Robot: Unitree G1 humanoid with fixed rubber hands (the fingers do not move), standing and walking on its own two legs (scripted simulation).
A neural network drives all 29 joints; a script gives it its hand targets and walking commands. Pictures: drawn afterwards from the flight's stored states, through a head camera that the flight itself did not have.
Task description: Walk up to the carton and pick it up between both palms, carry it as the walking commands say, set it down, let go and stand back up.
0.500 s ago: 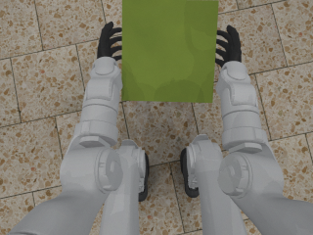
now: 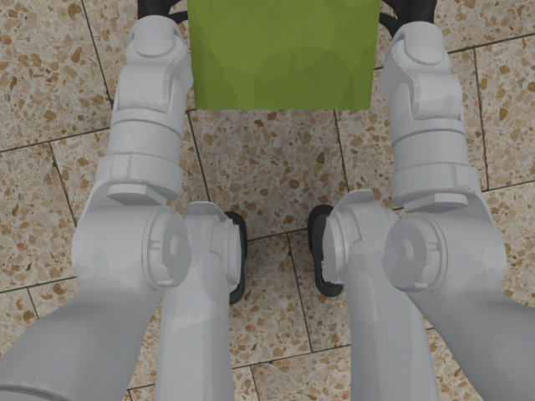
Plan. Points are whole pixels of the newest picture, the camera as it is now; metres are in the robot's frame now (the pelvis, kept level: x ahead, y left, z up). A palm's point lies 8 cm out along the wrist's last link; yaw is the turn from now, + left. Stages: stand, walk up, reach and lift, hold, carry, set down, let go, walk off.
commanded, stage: set down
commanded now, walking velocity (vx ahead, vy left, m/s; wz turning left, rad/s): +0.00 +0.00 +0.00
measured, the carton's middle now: (283, 23) +0.56 -0.02 -0.22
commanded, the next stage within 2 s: none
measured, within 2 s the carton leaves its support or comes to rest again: rests again in 1.56 s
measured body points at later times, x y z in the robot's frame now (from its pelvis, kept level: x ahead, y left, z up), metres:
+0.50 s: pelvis -0.01 +0.00 -0.05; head +0.35 +0.00 +0.20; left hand +0.57 +0.10 -0.20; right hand +0.55 -0.19 -0.20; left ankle +0.12 +0.11 -0.40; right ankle +0.12 -0.11 -0.40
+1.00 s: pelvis +0.00 -0.01 -0.06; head +0.36 -0.01 +0.21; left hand +0.57 +0.10 -0.21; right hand +0.55 -0.20 -0.21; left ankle +0.12 +0.11 -0.40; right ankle +0.12 -0.11 -0.40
